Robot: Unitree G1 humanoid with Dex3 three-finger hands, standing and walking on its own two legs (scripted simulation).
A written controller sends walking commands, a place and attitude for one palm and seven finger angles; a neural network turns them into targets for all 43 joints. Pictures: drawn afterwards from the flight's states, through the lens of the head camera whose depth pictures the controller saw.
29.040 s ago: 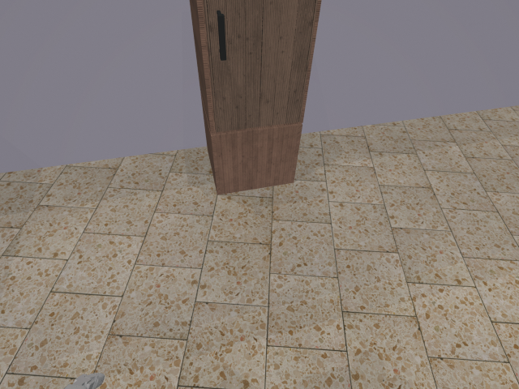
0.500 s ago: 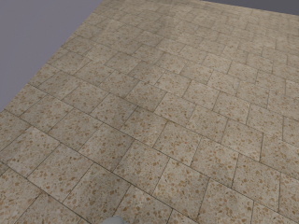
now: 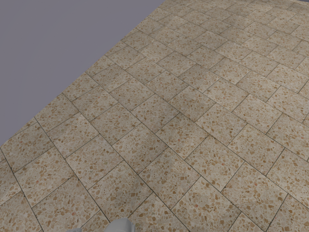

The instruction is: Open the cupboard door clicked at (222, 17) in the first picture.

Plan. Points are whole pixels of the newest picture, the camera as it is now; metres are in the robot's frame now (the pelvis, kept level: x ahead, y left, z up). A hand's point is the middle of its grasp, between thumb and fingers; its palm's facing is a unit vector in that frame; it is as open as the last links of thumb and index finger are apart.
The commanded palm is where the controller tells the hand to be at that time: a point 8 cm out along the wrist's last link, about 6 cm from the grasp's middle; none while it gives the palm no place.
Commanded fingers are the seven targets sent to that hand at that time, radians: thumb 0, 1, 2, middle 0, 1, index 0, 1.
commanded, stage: turn to face it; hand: left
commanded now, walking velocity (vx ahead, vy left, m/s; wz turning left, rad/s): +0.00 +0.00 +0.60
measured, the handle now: out of the picture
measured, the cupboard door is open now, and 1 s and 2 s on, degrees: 38 38 38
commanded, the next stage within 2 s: none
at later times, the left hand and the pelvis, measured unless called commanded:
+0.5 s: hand out of the picture +0.04 +0.17 -0.16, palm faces +0.33 -0.89 -0.32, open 7.3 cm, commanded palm none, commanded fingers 0.00 0.90 0.90 -0.20 -0.30 -0.20 -0.30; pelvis +0.03 -0.06 -0.01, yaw +19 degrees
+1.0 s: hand out of the picture -0.02 +0.15 -0.16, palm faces +0.61 -0.74 -0.28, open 7.4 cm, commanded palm none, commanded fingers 0.00 0.90 0.90 -0.20 -0.30 -0.20 -0.30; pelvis +0.04 -0.09 -0.01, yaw +37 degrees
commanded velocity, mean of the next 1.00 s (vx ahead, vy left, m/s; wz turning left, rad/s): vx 0.00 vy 0.00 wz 0.60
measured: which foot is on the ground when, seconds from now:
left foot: up 0.00-0.10, down 0.12-0.40, up 0.42-0.72, down 0.74-1.00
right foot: down 0.00-0.12, up 0.14-0.38, down 0.40-0.74, up 0.76-1.00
